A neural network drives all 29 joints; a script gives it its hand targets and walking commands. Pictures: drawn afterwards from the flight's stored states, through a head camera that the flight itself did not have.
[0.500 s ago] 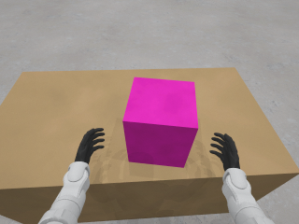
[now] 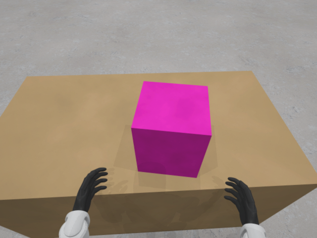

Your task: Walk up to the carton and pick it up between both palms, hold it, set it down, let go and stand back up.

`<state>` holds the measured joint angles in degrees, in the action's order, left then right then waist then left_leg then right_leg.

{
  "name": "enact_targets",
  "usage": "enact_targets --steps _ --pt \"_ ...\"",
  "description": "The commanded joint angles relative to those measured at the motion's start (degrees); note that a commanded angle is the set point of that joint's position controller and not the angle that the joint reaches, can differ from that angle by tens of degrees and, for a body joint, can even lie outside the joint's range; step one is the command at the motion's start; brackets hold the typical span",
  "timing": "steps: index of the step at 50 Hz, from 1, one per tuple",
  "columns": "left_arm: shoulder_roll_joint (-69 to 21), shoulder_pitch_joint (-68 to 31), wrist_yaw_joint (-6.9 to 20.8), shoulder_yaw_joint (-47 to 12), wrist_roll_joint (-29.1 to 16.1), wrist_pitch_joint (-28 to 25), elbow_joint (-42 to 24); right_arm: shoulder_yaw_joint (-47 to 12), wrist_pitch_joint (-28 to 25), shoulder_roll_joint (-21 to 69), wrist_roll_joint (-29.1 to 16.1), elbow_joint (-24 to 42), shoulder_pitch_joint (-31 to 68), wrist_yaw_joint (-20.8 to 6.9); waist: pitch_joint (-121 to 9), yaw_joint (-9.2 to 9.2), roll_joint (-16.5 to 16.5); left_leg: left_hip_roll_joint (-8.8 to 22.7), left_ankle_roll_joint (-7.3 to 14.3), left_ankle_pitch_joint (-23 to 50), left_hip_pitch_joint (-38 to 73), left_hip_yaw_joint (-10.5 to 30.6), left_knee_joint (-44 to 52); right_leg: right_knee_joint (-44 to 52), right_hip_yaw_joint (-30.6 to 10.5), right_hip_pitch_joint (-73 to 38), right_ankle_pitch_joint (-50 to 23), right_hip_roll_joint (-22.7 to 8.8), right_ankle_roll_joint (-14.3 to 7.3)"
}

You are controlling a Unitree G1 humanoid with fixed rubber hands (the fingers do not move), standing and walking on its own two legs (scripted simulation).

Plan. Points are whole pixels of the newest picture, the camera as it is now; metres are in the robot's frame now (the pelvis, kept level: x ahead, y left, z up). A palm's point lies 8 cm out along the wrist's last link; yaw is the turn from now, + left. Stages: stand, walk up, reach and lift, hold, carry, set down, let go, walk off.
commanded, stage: set down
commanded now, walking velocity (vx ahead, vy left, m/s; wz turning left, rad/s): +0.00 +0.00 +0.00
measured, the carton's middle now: (170, 131) +0.47 -0.01 -0.05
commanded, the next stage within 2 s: let go in 1.10 s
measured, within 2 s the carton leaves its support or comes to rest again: neither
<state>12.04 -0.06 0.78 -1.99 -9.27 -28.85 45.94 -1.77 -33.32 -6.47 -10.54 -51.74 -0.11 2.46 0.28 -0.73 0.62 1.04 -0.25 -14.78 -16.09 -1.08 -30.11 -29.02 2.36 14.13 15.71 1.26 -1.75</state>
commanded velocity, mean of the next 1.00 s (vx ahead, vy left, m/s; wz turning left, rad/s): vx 0.00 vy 0.00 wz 0.00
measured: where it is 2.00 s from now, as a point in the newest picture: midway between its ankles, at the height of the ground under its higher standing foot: outside the picture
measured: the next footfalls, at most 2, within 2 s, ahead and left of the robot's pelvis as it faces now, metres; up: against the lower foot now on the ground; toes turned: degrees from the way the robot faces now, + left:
none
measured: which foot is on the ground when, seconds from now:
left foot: down 0.00-1.00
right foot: down 0.00-1.00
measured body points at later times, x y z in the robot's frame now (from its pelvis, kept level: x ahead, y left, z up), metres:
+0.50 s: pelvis +0.02 +0.00 +0.01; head +0.01 +0.01 +0.46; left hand +0.21 +0.23 -0.06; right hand +0.21 -0.20 -0.06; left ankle +0.01 +0.12 -0.74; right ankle +0.00 -0.10 -0.74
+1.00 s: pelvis +0.01 +0.00 +0.01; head +0.00 +0.00 +0.46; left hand +0.18 +0.23 -0.08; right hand +0.18 -0.22 -0.08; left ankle +0.01 +0.12 -0.74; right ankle +0.00 -0.10 -0.74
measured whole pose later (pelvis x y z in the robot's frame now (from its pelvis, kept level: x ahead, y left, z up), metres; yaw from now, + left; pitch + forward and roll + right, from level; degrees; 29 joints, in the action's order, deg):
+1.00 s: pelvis +0.01 +0.00 +0.01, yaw -1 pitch -5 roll +0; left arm 11.9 10.0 0.2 0.4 -0.6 4.4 32.8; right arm 0.5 -11.1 -8.9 0.5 -42.8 -9.0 0.3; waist 3.9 0.8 0.6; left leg 1.2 -0.5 -12.0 -3.8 -2.4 -20.8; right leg -20.6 0.6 2.9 12.8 1.7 -1.9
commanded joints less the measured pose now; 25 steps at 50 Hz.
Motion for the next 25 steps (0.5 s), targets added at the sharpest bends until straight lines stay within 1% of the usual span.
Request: enact_targets --steps 1,2,3,4,5,6,8,10,11,12,13,15,16,17,18,19,21,23,24,25 --pt "6.3 -7.9 -0.7 1.4 -0.2 -0.2 -6.6 0.8 -0.6 -3.7 1.2 7.2 8.5 -0.5 -8.3 0.64 -0.6 -0.7 -1.7 5.1 5.5 1.2 3.9 6.7 -4.2 0.2 -2.6 -2.0 -0.3" --pt "6.8 -9.1 -0.7 1.3 -0.6 0.3 -7.0 1.0 -0.1 -3.4 1.1 7.4 8.5 -0.4 -8.6 0.83 -1.0 -0.7 -1.6 4.2 5.7 0.9 4.2 6.8 -4.3 0.2 -1.6 -2.1 -0.3" --pt "6.8 -8.7 -0.6 0.9 -0.7 0.8 -7.1 1.1 0.4 -3.6 1.7 7.0 7.7 -0.4 -8.7 0.10 -0.9 -0.7 -1.5 4.1 6.2 0.9 4.0 7.0 -4.4 0.2 -2.1 -2.1 -0.2" --pt "6.6 -7.7 -0.6 1.0 -0.5 1.6 -7.1 1.1 0.9 -3.7 1.6 6.8 7.2 -0.2 -8.4 0.39 -1.6 -0.6 -1.7 4.8 6.9 0.9 4.2 6.9 -4.2 -0.2 -2.5 -2.1 -0.4" --pt "6.5 -8.3 -0.5 0.9 -0.4 2.4 -7.1 1.2 1.4 -3.8 1.8 6.9 7.8 -0.1 -7.9 0.06 -1.7 -0.5 -1.8 4.8 7.1 1.0 4.3 7.3 -4.0 0.1 -2.6 -2.0 -0.4" --pt "6.8 -7.5 -0.5 1.3 0.4 3.5 -5.8 1.4 2.2 -3.9 2.4 5.9 7.2 -0.1 -7.1 0.47 -1.6 -0.6 -1.6 4.7 7.0 0.8 4.5 7.4 -4.2 -0.3 -2.7 -2.0 -0.4" --pt "7.2 -6.7 -0.8 1.6 0.6 4.4 -9.6 1.6 2.7 -4.1 1.8 7.5 5.8 0.0 -8.5 0.40 -2.4 -0.4 -1.9 7.5 8.4 0.7 4.9 7.5 -4.0 -1.9 -5.3 -1.9 -0.3" --pt "7.1 -4.8 -0.4 1.7 1.4 6.1 -9.8 0.8 3.7 -4.4 2.5 7.1 4.6 -0.1 -8.4 0.66 -2.0 -0.4 -2.1 11.2 9.7 0.4 4.9 7.7 -3.8 -3.2 -8.8 -1.5 -0.2" --pt "7.3 -3.7 -0.4 2.5 1.8 6.6 -10.7 0.9 3.8 -4.8 2.3 7.9 3.9 -0.1 -8.7 0.85 -1.8 -0.5 -2.2 12.8 10.9 0.4 5.0 7.8 -3.6 -4.2 -10.2 -1.4 0.0" --pt "6.9 -2.1 -0.3 2.8 2.5 7.6 -10.2 0.8 4.2 -4.8 2.7 7.7 3.1 -0.1 -8.0 0.94 -2.2 -0.6 -2.1 14.6 11.9 0.4 5.0 8.2 -3.7 -4.7 -12.1 -1.4 0.2" --pt "6.6 -0.8 -0.1 3.0 3.1 8.6 -11.2 0.4 4.6 -4.5 2.3 8.2 1.8 0.0 -7.3 1.11 -2.4 -0.6 -2.3 16.3 12.7 0.5 5.4 8.6 -3.7 -5.7 -13.8 -1.3 0.2" --pt "6.5 1.0 0.5 3.8 3.8 10.3 -12.7 -0.1 5.1 -4.8 2.7 8.6 0.6 0.2 -6.3 1.40 -1.4 -0.8 -2.3 19.1 14.0 0.2 5.8 9.3 -3.5 -7.1 -16.7 -1.0 0.5" --pt "6.2 1.2 0.6 3.7 4.1 11.0 -13.4 0.2 5.3 -4.7 2.9 8.4 -0.1 0.3 -6.2 1.20 -1.9 -0.9 -2.4 20.0 14.6 0.2 5.8 9.6 -3.5 -7.2 -17.3 -1.1 0.5" --pt "6.1 1.7 0.6 3.6 4.5 11.6 -15.0 0.0 5.6 -4.9 2.8 9.0 -0.8 0.3 -5.2 1.34 -2.1 -0.8 -2.6 20.1 15.0 0.2 6.3 10.2 -3.2 -7.7 -17.0 -0.9 0.4" --pt "5.5 3.3 0.7 3.9 5.0 12.9 -15.1 0.0 6.2 -5.4 3.4 8.7 -1.8 0.3 -4.8 1.15 -2.5 -0.7 -2.8 20.3 16.3 0.1 6.7 10.6 -3.1 -7.4 -16.9 -0.9 0.2" --pt "5.2 2.4 0.7 3.6 5.2 13.8 -14.9 0.3 6.9 -5.3 3.8 9.2 -1.2 0.1 -4.3 1.36 -2.2 -0.7 -2.5 18.9 15.8 0.0 7.1 11.2 -3.1 -6.9 -14.9 -0.9 0.2" --pt "5.0 3.0 0.5 3.2 5.1 15.0 -17.0 1.1 7.6 -5.5 4.8 10.8 -1.9 0.0 -3.0 1.04 -2.2 -0.6 -2.7 19.1 16.3 -0.3 7.5 11.7 -2.7 -6.4 -14.2 -0.8 0.1" --pt "4.8 3.6 0.4 3.6 5.5 16.4 -17.9 1.0 8.9 -5.5 5.0 12.4 -2.3 -0.3 -2.6 1.52 -2.0 -0.6 -2.5 19.4 16.6 -0.4 8.0 11.9 -2.8 -6.5 -14.3 -0.8 0.2" --pt "4.9 4.0 0.3 3.3 5.6 17.0 -18.3 1.2 9.3 -5.8 5.5 12.5 -2.7 -0.5 -3.1 1.12 -2.0 -0.6 -2.5 19.1 17.1 -0.5 7.9 12.0 -2.5 -6.8 -14.2 -0.6 0.1" --pt "5.1 3.9 0.2 3.4 5.9 17.5 -18.6 1.7 9.8 -5.6 6.1 12.7 -2.9 -0.5 -2.7 1.27 -1.9 -0.5 -2.4 19.1 17.0 -0.5 8.1 12.0 -2.5 -6.5 -14.1 -0.7 0.2"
